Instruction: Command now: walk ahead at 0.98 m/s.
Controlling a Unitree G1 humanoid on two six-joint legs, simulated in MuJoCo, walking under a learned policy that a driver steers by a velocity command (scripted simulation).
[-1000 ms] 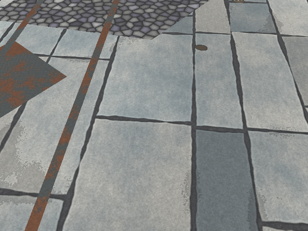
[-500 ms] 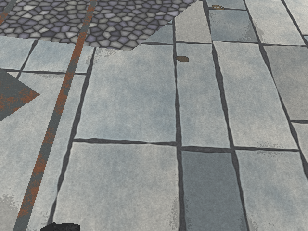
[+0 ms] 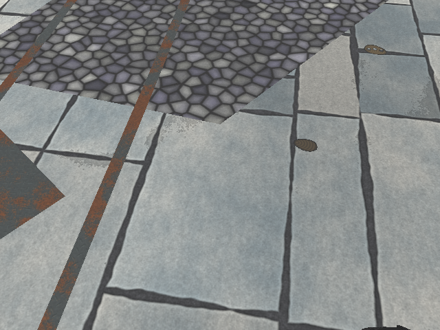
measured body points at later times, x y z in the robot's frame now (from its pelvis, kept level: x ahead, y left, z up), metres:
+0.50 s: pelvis +0.48 +0.01 +0.00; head +0.50 +0.01 +0.45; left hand +0.72 +0.22 -0.08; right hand +0.37 -0.23 -0.14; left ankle +0.33 +0.08 -0.73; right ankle +0.72 -0.14 -0.67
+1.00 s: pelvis +0.97 -0.02 -0.01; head +1.00 -0.02 +0.44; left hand +0.86 +0.21 -0.15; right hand +1.21 -0.21 -0.11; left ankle +1.20 +0.10 -0.68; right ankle +0.79 -0.10 -0.73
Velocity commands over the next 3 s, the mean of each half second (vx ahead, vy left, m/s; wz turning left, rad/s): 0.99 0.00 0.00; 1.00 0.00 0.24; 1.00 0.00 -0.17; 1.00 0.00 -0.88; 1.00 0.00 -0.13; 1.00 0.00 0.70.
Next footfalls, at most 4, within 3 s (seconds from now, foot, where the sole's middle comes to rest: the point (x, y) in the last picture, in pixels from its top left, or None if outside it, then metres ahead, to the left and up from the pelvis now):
0.16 left None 0.37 0.08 -0.77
0.62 right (273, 234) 0.83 -0.10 -0.77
1.08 left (230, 142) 1.26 0.07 -0.77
1.54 right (243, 77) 1.69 0.02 -0.77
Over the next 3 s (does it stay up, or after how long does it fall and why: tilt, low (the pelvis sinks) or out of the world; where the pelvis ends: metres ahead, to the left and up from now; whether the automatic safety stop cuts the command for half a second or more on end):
stays up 2.75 -0.31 -0.01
